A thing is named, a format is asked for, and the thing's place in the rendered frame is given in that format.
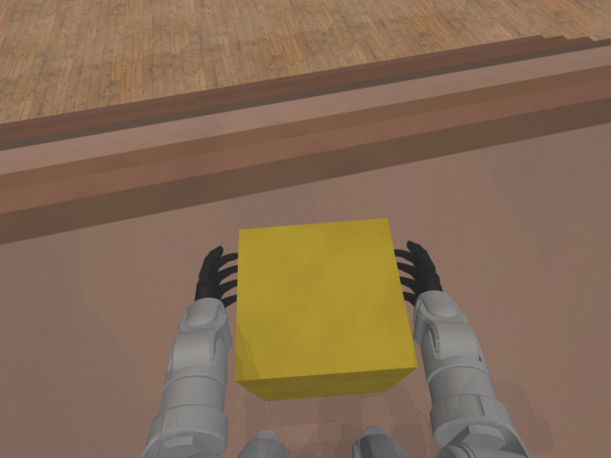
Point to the robot right forearm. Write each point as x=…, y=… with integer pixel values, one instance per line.
x=464, y=406

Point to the carton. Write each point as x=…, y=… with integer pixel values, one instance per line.
x=320, y=311

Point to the robot right hand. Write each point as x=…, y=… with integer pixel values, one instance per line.
x=423, y=271

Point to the robot left forearm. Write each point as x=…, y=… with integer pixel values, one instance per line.
x=191, y=418

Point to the robot left hand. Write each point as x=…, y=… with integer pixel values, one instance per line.
x=209, y=277

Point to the robot thigh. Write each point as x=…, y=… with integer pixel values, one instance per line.
x=264, y=448
x=377, y=446

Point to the right robot thigh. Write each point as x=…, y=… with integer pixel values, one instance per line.
x=377, y=446

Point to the left robot thigh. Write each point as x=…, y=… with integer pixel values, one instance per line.
x=264, y=448

